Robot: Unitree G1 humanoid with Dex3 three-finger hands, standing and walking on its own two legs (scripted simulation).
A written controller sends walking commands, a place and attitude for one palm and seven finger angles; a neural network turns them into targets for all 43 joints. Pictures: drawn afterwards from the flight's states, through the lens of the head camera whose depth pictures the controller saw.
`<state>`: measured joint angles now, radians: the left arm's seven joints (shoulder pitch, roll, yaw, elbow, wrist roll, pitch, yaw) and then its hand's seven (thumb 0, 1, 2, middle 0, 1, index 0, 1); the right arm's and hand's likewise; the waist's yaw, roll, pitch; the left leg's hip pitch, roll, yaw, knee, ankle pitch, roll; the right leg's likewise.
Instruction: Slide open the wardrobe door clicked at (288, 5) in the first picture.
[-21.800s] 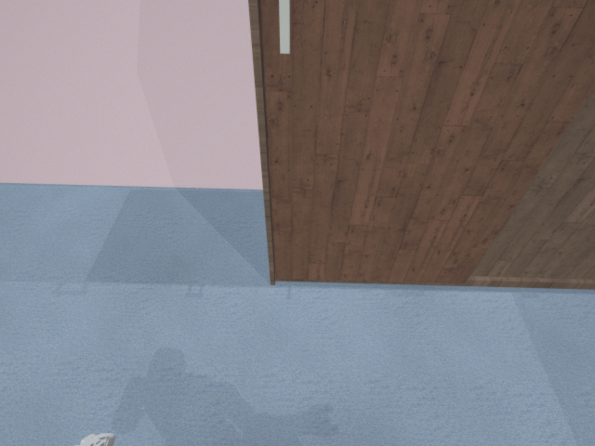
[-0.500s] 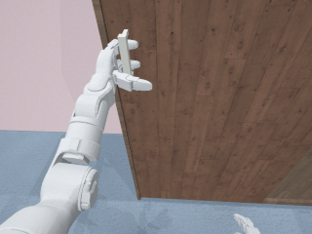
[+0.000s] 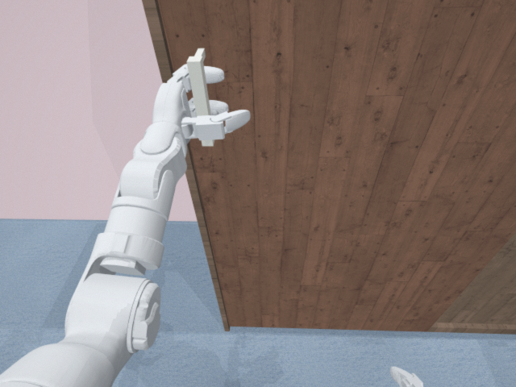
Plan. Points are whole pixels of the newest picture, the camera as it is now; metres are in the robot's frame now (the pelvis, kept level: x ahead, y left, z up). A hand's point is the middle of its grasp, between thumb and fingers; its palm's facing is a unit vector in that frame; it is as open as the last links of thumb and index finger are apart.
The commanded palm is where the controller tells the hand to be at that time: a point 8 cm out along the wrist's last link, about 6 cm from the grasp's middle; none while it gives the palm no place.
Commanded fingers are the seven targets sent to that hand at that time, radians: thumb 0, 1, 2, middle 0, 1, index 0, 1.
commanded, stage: grip the handle and tug to test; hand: left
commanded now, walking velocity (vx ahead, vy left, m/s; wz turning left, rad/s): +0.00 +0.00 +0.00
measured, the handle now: (204, 98) +0.48 +0.11 +0.24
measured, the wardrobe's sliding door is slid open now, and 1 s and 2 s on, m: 0.00 0.00 0.01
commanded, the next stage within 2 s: tug the door sideways, standing still in 1.00 s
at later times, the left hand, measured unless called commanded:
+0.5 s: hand (214, 115) +0.43 +0.08 +0.24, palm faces +0.02 -1.00 -0.01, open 5.5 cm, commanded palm +0.41 +0.13 +0.24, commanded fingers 0.00 0.90 0.90 -0.45 -1.40 -0.45 -1.40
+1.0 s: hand (214, 117) +0.43 +0.08 +0.24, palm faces +0.01 -1.00 -0.02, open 5.6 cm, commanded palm +0.38 +0.12 +0.24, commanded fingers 0.00 0.90 0.90 -0.45 -1.40 -0.45 -1.40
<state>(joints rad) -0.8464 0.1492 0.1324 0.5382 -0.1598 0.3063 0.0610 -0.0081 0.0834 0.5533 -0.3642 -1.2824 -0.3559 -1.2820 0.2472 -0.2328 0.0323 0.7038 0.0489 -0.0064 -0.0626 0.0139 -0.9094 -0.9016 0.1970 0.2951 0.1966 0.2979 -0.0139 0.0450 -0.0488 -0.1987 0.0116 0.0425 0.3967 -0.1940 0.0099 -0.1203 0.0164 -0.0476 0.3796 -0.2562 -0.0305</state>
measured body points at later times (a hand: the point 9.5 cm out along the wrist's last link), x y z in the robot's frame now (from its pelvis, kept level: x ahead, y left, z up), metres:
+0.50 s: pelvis +0.00 +0.00 +0.00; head -0.01 -0.02 +0.45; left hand +0.42 +0.14 +0.24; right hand +0.16 -0.23 -0.11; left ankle +0.01 +0.12 -0.74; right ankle -0.03 -0.10 -0.74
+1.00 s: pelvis +0.01 +0.00 +0.00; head -0.01 -0.03 +0.45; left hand +0.42 +0.14 +0.24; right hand +0.16 -0.23 -0.11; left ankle +0.01 +0.12 -0.74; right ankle -0.03 -0.10 -0.74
